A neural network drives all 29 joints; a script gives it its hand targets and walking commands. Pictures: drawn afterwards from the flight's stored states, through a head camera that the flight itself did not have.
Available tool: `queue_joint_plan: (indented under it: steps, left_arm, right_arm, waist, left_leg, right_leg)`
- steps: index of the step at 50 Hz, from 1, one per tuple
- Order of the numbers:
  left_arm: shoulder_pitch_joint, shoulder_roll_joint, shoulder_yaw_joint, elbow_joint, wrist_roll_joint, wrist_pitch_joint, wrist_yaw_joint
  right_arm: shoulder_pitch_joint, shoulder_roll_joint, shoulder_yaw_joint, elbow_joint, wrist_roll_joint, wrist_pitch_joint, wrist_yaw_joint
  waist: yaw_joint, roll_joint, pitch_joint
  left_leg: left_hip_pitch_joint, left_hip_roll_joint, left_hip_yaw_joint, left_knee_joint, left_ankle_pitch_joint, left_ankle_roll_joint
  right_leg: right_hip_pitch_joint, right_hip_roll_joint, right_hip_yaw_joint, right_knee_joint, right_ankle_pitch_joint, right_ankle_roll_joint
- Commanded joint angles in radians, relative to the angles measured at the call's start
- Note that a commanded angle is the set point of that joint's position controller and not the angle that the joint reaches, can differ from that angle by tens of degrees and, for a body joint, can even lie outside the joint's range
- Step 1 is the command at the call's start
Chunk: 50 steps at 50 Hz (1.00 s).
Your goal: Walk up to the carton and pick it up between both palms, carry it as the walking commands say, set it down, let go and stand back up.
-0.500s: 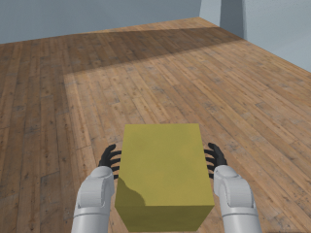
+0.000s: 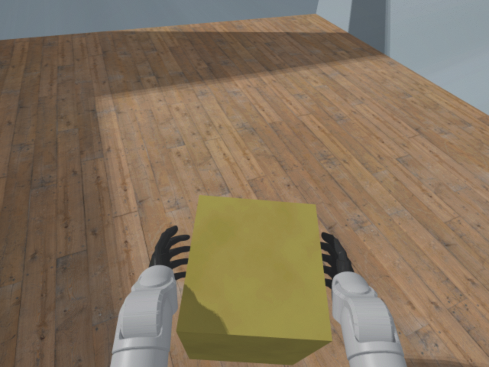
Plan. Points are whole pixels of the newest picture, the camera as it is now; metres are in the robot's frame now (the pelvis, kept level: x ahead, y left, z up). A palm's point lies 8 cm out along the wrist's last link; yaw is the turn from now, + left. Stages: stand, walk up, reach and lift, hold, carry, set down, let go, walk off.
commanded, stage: hold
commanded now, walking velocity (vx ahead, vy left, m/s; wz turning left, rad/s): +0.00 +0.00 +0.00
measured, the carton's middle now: (249, 285) +0.28 +0.01 -0.05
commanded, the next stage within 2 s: set down in 0.62 s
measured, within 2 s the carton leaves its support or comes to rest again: neither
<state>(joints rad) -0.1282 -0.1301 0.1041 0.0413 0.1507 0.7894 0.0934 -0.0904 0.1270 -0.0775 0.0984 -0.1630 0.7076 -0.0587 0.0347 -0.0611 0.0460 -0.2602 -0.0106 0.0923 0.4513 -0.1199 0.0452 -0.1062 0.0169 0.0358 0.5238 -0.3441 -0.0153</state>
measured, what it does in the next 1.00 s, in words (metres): stands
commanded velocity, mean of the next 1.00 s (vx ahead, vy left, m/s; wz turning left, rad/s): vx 0.00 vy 0.00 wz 0.00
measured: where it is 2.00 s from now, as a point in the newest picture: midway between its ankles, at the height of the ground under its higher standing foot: outside the picture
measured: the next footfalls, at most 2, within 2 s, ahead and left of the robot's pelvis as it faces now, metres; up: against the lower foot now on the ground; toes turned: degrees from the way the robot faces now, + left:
none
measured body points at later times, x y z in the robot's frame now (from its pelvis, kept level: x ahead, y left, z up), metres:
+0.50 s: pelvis -0.03 -0.01 -0.01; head -0.08 +0.01 +0.44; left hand +0.28 +0.16 +0.05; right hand +0.30 -0.14 +0.04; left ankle +0.08 +0.09 -0.73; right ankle -0.03 -0.11 -0.73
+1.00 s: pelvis +0.02 -0.04 +0.01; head +0.02 -0.04 +0.46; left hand +0.31 +0.14 +0.00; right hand +0.33 -0.15 +0.00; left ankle +0.08 +0.09 -0.73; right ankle -0.03 -0.11 -0.73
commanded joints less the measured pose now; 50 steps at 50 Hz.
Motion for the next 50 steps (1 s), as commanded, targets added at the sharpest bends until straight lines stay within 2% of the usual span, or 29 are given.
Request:
queue_joint_plan:
  steps: [1, 2, 4, 5, 6, 8, 9, 13, 14, 16, 19, 21, 22, 24, 25, 28, 29, 31, 32, 34, 35, 40, 42, 44, 45, 46, 47, 49, 50]
  left_arm:
    - [-0.526, -0.734, -0.415, -0.035, -0.172, -0.036, -0.136]
    - [-0.525, -0.719, -0.436, -0.109, -0.194, -0.038, -0.136]
    - [-0.554, -0.721, -0.407, -0.038, -0.182, -0.036, -0.135]
    - [-0.574, -0.708, -0.406, -0.020, -0.179, -0.030, -0.146]
    - [-0.615, -0.752, -0.418, 0.033, -0.189, -0.021, -0.163]
    - [-0.579, -0.740, -0.373, 0.105, -0.165, -0.011, -0.164]
    - [-0.758, -0.809, -0.384, 0.138, -0.172, -0.006, -0.177]
    - [-0.788, -0.859, -0.382, 0.187, -0.172, -0.020, -0.212]
    - [-0.856, -0.887, -0.373, 0.182, -0.179, -0.019, -0.212]
    - [-0.856, -0.945, -0.330, 0.243, -0.163, -0.022, -0.219]
    - [-0.949, -0.936, -0.279, 0.297, -0.140, -0.036, -0.229]
    - [-0.957, -0.995, -0.310, 0.286, -0.142, -0.038, -0.231]
    - [-0.965, -1.018, -0.354, 0.231, -0.161, -0.044, -0.233]
    - [-0.957, -1.048, -0.299, 0.325, -0.128, -0.020, -0.238]
    - [-0.883, -1.013, -0.241, 0.388, -0.082, -0.004, -0.226]
    - [-0.750, -1.091, -0.319, 0.361, -0.111, -0.007, -0.245]
    - [-0.793, -1.046, -0.299, 0.326, -0.119, -0.006, -0.249]
    - [-0.769, -1.037, -0.311, 0.295, -0.126, -0.010, -0.261]
    - [-0.874, -1.060, -0.371, 0.243, -0.135, -0.031, -0.271]
    - [-0.759, -0.991, -0.253, 0.350, -0.090, -0.019, -0.288]
    - [-0.836, -0.968, -0.259, 0.297, -0.101, -0.029, -0.295]
    - [-0.559, -0.929, -0.266, 0.339, -0.073, -0.083, -0.298]
    - [-0.611, -0.946, -0.286, 0.305, -0.102, -0.124, -0.297]
    - [-0.534, -0.960, -0.283, 0.276, -0.104, -0.152, -0.294]
    - [-0.512, -0.917, -0.315, 0.232, -0.103, -0.167, -0.297]
    - [-0.600, -0.882, -0.298, 0.194, -0.097, -0.187, -0.298]
    - [-0.607, -0.878, -0.334, 0.179, -0.120, -0.205, -0.304]
    - [-0.630, -0.872, -0.341, 0.179, -0.117, -0.226, -0.306]
    - [-0.553, -0.867, -0.294, 0.247, -0.083, -0.227, -0.309]
  right_arm:
    - [-0.614, 0.628, 0.424, -0.048, 0.165, -0.088, 0.198]
    - [-0.625, 0.662, 0.468, -0.071, 0.179, -0.094, 0.203]
    - [-0.754, 0.588, 0.437, -0.110, 0.184, -0.116, 0.208]
    - [-0.715, 0.690, 0.428, 0.003, 0.175, -0.086, 0.211]
    - [-0.704, 0.683, 0.370, 0.051, 0.135, -0.077, 0.203]
    - [-0.786, 0.666, 0.378, 0.030, 0.137, -0.094, 0.197]
    - [-0.837, 0.676, 0.324, 0.173, 0.095, -0.086, 0.216]
    - [-0.843, 0.763, 0.288, 0.234, 0.098, -0.112, 0.232]
    - [-0.923, 0.771, 0.284, 0.289, 0.101, -0.104, 0.249]
    - [-1.067, 0.815, 0.308, 0.184, 0.135, -0.144, 0.267]
    - [-1.051, 0.869, 0.260, 0.380, 0.106, -0.125, 0.287]
    - [-1.159, 0.922, 0.359, 0.261, 0.174, -0.144, 0.307]
    - [-1.115, 0.928, 0.363, 0.241, 0.194, -0.144, 0.323]
    - [-1.207, 0.911, 0.332, 0.325, 0.177, -0.139, 0.335]
    - [-1.162, 0.907, 0.323, 0.361, 0.155, -0.124, 0.331]
    - [-1.082, 0.876, 0.342, 0.288, 0.174, -0.139, 0.343]
    - [-1.000, 0.952, 0.347, 0.365, 0.160, -0.125, 0.346]
    - [-0.964, 0.968, 0.329, 0.347, 0.148, -0.122, 0.342]
    - [-0.885, 0.966, 0.213, 0.378, 0.091, -0.121, 0.325]
    - [-0.819, 0.945, 0.122, 0.480, 0.047, -0.096, 0.311]
    - [-0.836, 0.957, 0.125, 0.497, 0.047, -0.101, 0.317]
    - [-0.899, 0.951, 0.333, 0.231, 0.152, -0.133, 0.294]
    - [-0.941, 1.000, 0.374, 0.168, 0.154, -0.164, 0.271]
    - [-0.875, 1.022, 0.451, 0.159, 0.173, -0.192, 0.260]
    - [-0.787, 1.057, 0.463, 0.174, 0.158, -0.188, 0.250]
    - [-0.747, 1.029, 0.412, 0.248, 0.142, -0.200, 0.255]
    - [-0.672, 1.018, 0.393, 0.283, 0.099, -0.213, 0.238]
    - [-0.628, 1.022, 0.363, 0.337, 0.090, -0.232, 0.228]
    - [-0.714, 1.027, 0.375, 0.284, 0.114, -0.253, 0.225]
  waist:
    - [0.014, 0.081, -0.239]
    - [0.059, 0.084, -0.264]
    - [0.060, 0.098, -0.296]
    - [0.061, 0.044, -0.278]
    - [-0.014, 0.012, -0.270]
    - [0.044, 0.044, -0.219]
    - [0.001, 0.063, -0.118]
    - [-0.001, 0.100, -0.145]
    - [-0.001, 0.054, -0.133]
    - [0.045, 0.095, -0.182]
    - [0.050, 0.030, -0.158]
    - [0.109, 0.075, -0.227]
    - [0.094, 0.075, -0.307]
    - [0.095, 0.130, -0.257]
    - [0.137, 0.093, -0.283]
    - [0.078, 0.091, -0.316]
    - [0.119, 0.075, -0.275]
    - [0.097, 0.058, -0.326]
    - [-0.070, 0.103, -0.269]
    - [-0.036, 0.035, -0.169]
    - [-0.020, 0.070, -0.176]
    - [0.130, 0.095, -0.290]
    - [0.109, -0.012, -0.332]
    - [0.173, 0.040, -0.398]
    - [0.154, -0.060, -0.407]
    - [0.150, 0.043, -0.364]
    - [0.083, 0.000, -0.389]
    - [0.080, 0.050, -0.350]
    - [0.136, 0.074, -0.367]
  left_leg:
    - [0.534, -0.021, -0.235, 0.030, 0.091, -0.012]
    - [0.558, -0.016, -0.228, 0.046, 0.116, -0.016]
    - [0.555, -0.012, -0.239, 0.016, -0.053, -0.033]
    - [0.562, -0.019, -0.201, 0.028, -0.051, -0.022]
    - [0.570, -0.015, -0.213, 0.019, -0.100, -0.026]
    - [0.502, -0.020, -0.201, 0.002, -0.135, -0.025]
    - [0.481, 0.001, -0.226, -0.023, -0.287, -0.040]
    - [0.483, -0.002, -0.207, -0.032, -0.277, -0.061]
    - [0.492, 0.010, -0.217, -0.034, -0.288, -0.060]
    - [0.439, 0.021, -0.245, -0.043, -0.270, -0.051]
    - [0.456, 0.015, -0.252, -0.051, -0.299, -0.047]
    - [0.468, 0.003, -0.233, -0.061, -0.268, -0.060]
    - [0.565, 0.012, -0.249, -0.057, -0.203, -0.074]
    - [0.463, 0.020, -0.249, -0.093, -0.300, -0.062]
    - [0.475, 0.019, -0.251, -0.100, -0.246, -0.055]
    - [0.504, 0.029, -0.277, -0.102, -0.139, -0.080]
    - [0.519, -0.006, -0.218, -0.083, -0.029, -0.076]
    - [0.560, -0.013, -0.215, -0.070, 0.015, -0.073]
    - [0.537, -0.007, -0.224, -0.069, 0.059, -0.074]
    - [0.482, -0.006, -0.203, -0.081, 0.037, -0.059]
    - [0.518, -0.016, -0.181, -0.080, 0.005, -0.063]
    - [0.454, -0.045, -0.151, -0.019, 0.338, -0.047]
    - [0.476, -0.037, -0.169, -0.007, 0.336, -0.027]
    - [0.441, -0.057, -0.166, 0.005, 0.394, -0.036]
    - [0.472, -0.056, -0.174, 0.007, 0.409, -0.021]
    - [0.391, -0.044, -0.167, 0.009, 0.387, -0.034]
    - [0.405, -0.051, -0.184, 0.026, 0.411, -0.034]
    - [0.382, -0.045, -0.185, 0.024, 0.393, -0.036]
    - [0.380, -0.055, -0.173, 0.048, 0.389, -0.032]
  right_leg:
    - [-0.421, 0.012, 0.121, -0.143, -0.011, -0.066]
    - [-0.421, 0.011, 0.118, -0.139, -0.017, -0.079]
    - [-0.439, 0.004, 0.123, -0.120, -0.109, -0.077]
    - [-0.429, -0.027, 0.145, -0.148, -0.122, -0.069]
    - [-0.429, -0.017, 0.141, -0.160, -0.140, -0.068]
    - [-0.369, -0.023, 0.138, -0.166, -0.154, -0.070]
    - [-0.473, -0.015, 0.126, -0.155, -0.283, -0.082]
    - [-0.393, -0.039, 0.116, -0.180, -0.226, -0.068]
    - [-0.452, -0.041, 0.117, -0.154, -0.240, -0.060]
    - [-0.385, -0.045, 0.132, -0.116, -0.182, -0.057]
    - [-0.407, -0.042, 0.119, -0.131, -0.251, -0.045]
    - [-0.386, -0.037, 0.112, -0.120, -0.199, -0.047]
    - [-0.417, -0.036, 0.104, -0.120, -0.131, -0.053]
    - [-0.353, -0.022, 0.094, -0.100, -0.150, -0.049]
    - [-0.324, -0.028, 0.111, -0.123, -0.123, -0.049]
    - [-0.309, 0.002, 0.087, -0.111, -0.007, -0.043]
    - [-0.323, -0.029, 0.125, -0.177, 0.023, -0.066]
    - [-0.310, -0.016, 0.127, -0.172, 0.038, -0.059]
    - [-0.306, -0.011, 0.124, -0.221, 0.136, -0.085]
    - [-0.265, -0.017, 0.124, -0.230, 0.107, -0.077]
    - [-0.297, -0.025, 0.135, -0.257, 0.045, -0.088]
    - [-0.153, -0.002, 0.127, -0.193, 0.333, -0.045]
    - [-0.181, -0.004, 0.145, -0.189, 0.373, -0.026]
    - [-0.116, -0.015, 0.163, -0.157, 0.543, -0.020]
    - [-0.141, -0.018, 0.163, -0.151, 0.611, 0.010]
    - [-0.174, -0.009, 0.157, -0.135, 0.550, -0.012]
    - [-0.181, -0.008, 0.161, -0.119, 0.663, 0.000]
    - [-0.201, -0.009, 0.168, -0.136, 0.583, -0.018]
    - [-0.235, -0.009, 0.170, -0.123, 0.552, -0.008]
